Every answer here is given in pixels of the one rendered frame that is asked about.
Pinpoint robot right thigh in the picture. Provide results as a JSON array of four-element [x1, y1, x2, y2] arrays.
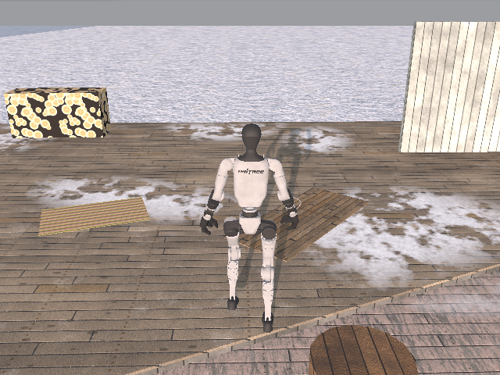
[[261, 220, 277, 281]]

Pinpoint robot left hand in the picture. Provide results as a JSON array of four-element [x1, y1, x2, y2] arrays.
[[200, 217, 218, 235]]

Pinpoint robot right hand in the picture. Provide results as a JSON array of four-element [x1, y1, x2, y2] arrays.
[[280, 214, 299, 230]]

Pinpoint robot left shin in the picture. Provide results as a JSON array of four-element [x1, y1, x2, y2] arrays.
[[227, 247, 239, 300]]

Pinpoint right robot forearm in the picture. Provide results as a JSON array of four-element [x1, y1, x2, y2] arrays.
[[282, 189, 298, 217]]

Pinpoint right robot upper arm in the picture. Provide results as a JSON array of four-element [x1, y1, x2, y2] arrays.
[[267, 158, 290, 201]]

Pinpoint left robot upper arm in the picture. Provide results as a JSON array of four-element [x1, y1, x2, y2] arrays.
[[212, 157, 235, 202]]

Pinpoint left robot forearm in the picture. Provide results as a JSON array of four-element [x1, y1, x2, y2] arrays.
[[202, 189, 220, 220]]

